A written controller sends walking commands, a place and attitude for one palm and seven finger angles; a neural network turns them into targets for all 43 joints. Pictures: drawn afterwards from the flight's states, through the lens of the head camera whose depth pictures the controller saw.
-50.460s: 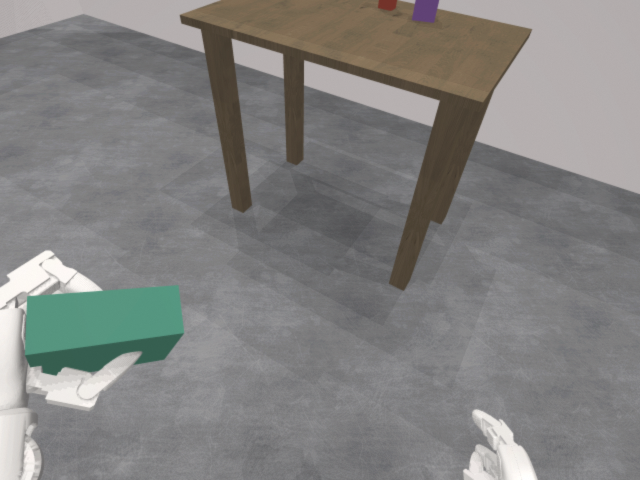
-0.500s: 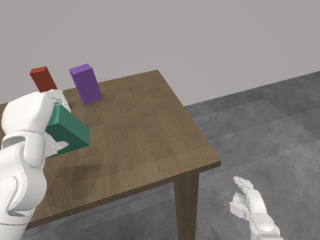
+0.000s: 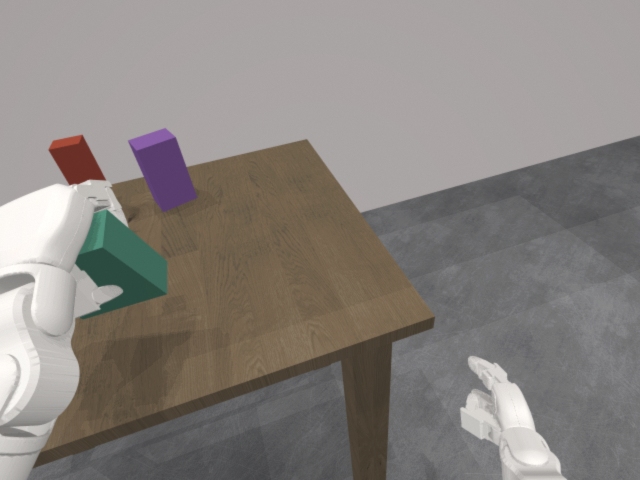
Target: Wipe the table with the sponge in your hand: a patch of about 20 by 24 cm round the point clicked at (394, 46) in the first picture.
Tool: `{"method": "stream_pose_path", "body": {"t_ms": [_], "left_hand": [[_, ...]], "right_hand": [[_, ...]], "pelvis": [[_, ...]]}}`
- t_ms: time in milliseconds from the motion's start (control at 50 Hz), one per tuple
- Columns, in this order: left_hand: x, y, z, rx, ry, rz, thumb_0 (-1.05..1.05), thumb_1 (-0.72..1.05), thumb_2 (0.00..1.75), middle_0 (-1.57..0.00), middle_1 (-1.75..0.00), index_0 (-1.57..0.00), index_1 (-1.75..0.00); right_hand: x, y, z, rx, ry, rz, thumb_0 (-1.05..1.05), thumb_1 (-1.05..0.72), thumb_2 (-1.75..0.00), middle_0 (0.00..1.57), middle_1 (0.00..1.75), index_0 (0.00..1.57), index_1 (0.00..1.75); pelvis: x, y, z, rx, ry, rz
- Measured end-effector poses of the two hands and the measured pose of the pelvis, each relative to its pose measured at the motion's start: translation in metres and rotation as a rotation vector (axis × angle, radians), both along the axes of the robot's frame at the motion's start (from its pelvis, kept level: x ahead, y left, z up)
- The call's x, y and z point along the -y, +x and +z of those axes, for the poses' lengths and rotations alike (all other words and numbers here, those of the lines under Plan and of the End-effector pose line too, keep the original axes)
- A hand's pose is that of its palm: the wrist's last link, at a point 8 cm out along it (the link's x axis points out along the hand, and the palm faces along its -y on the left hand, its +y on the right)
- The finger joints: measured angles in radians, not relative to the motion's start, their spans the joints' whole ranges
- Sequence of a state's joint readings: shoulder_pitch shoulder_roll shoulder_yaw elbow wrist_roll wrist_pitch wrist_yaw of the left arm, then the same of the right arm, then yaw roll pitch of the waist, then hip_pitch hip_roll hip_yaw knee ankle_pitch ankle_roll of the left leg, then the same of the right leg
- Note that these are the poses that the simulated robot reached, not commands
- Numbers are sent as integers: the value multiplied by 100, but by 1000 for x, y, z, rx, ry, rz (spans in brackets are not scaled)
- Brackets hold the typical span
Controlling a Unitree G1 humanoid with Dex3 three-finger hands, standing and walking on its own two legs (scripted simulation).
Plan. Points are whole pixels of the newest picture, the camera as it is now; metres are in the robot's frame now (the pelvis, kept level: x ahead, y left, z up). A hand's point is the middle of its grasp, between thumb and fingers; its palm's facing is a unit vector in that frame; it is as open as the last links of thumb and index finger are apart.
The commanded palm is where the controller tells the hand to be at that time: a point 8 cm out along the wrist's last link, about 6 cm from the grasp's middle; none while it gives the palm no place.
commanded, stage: bring the sponge back beside the body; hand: left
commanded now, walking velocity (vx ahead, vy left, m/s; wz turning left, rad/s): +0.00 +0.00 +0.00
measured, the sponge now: (105, 276) +0.25 +0.29 +0.19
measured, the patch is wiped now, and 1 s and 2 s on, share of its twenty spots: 1.00 1.00 1.00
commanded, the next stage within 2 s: step back with the hand held close in 1.34 s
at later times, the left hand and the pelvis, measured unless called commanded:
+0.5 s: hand (72, 264) +0.22 +0.28 +0.24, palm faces +0.39 -0.13 -0.91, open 8.9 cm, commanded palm +0.16 +0.28 +0.30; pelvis +0.00 +0.01 +0.00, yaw +0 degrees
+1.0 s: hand (44, 291) +0.19 +0.29 +0.23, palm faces +0.41 -0.13 -0.91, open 8.9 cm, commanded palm +0.13 +0.29 +0.29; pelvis -0.01 +0.01 +0.00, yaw +0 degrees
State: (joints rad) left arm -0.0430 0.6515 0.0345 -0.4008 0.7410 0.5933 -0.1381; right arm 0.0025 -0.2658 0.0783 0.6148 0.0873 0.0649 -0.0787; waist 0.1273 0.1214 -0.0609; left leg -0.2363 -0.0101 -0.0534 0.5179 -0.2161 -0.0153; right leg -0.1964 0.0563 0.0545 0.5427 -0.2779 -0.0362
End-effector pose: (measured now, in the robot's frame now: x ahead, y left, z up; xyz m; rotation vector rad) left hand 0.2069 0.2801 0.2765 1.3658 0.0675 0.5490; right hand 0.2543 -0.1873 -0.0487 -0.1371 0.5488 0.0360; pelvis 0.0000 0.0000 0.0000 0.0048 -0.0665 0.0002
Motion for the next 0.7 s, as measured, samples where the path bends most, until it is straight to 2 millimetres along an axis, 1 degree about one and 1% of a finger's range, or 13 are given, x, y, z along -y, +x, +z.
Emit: {"method": "stream_pose_path", "body": {"t_ms": [80, 180, 260, 400, 480, 700], "left_hand": [[-5, -9, -1, 0, -7, 15, -1, -44, 109, -83, -145, -88, -144], [-5, -18, -5, -1, -17, 6, -1, -44, 109, -83, -145, -88, -144], [-2, -19, -6, 7, -20, -11, -1, -44, 109, -83, -144, -88, -144], [4, -22, 2, 48, -11, -43, -1, -44, 109, -83, -144, -88, -144], [3, -26, 4, 61, -12, -41, -1, -44, 109, -83, -144, -88, -144], [-4, -45, -3, 64, -36, -11, -1, -44, 109, -83, -144, -88, -144]], "right_hand": [[4, -1, -2, -3, -9, -8, 1, -91, -90, 20, 30, 20, 30], [3, 0, -2, 4, -23, -7, 2, -91, -90, 20, 30, 20, 30], [-3, 2, 1, 18, -21, 1, 2, -91, -90, 20, 30, 20, 30], [-18, 6, 9, 47, 12, 22, 2, -91, -90, 20, 30, 20, 30], [-22, 6, 11, 50, 24, 33, 1, -91, -90, 20, 30, 21, 30], [-17, 2, 11, 40, -6, 31, 1, -91, -90, 20, 30, 21, 30]], "pelvis": [[-1, 0, 0, 2, -1, 4], [-3, -1, -1, 9, -3, 11], [-4, -3, 0, 15, -3, 14], [-6, -4, 0, 18, -2, 5], [-7, -4, 1, 17, -3, 0], [-7, -7, 0, 26, -5, 5]]}}
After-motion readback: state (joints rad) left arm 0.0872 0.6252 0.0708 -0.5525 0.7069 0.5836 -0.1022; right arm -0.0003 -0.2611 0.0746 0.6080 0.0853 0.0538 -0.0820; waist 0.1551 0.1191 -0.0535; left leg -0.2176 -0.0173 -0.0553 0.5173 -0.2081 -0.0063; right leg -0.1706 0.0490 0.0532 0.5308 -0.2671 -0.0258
